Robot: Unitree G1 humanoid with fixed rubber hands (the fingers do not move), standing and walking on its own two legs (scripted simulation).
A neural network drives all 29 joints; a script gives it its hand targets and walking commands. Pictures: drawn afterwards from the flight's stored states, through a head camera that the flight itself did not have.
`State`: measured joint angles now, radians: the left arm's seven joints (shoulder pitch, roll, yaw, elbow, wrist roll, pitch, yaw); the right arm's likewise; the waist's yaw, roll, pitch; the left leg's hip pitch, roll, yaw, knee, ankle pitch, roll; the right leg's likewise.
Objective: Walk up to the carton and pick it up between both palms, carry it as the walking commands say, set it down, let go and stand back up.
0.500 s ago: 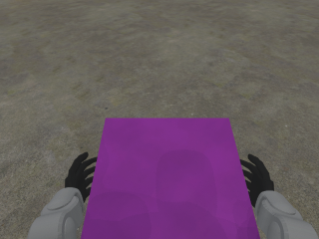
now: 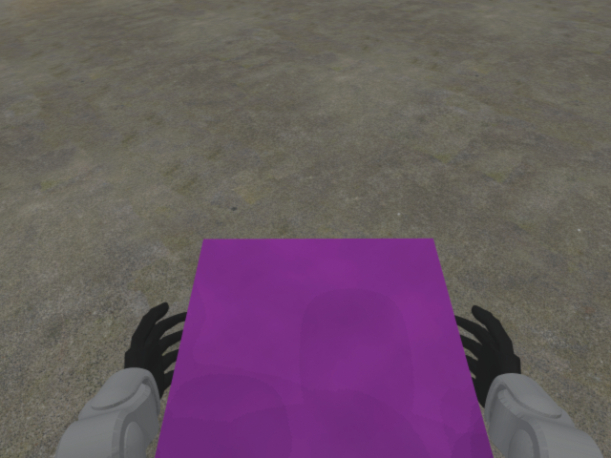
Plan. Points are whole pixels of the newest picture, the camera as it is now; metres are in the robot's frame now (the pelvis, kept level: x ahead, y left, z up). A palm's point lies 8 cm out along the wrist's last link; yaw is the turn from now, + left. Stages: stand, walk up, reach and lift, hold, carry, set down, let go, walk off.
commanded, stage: carry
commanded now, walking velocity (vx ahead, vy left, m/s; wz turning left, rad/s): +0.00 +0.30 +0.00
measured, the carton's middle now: (318, 379) +0.25 +0.00 +0.01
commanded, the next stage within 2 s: none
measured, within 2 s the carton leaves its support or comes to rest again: neither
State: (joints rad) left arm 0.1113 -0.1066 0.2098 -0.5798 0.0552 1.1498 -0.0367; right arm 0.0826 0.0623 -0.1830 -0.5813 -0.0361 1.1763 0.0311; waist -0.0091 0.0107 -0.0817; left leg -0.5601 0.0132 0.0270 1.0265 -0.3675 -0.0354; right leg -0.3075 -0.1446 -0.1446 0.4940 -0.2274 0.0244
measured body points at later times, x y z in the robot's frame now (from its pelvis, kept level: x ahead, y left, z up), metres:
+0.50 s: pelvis -0.02 +0.20 -0.01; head -0.03 +0.19 +0.44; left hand +0.21 +0.39 +0.08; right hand +0.20 +0.01 +0.06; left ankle +0.00 +0.27 -0.71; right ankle -0.02 +0.11 -0.74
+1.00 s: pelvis -0.04 +0.41 -0.01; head -0.03 +0.42 +0.44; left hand +0.19 +0.62 +0.07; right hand +0.20 +0.23 +0.07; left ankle +0.00 +0.50 -0.74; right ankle -0.05 +0.34 -0.72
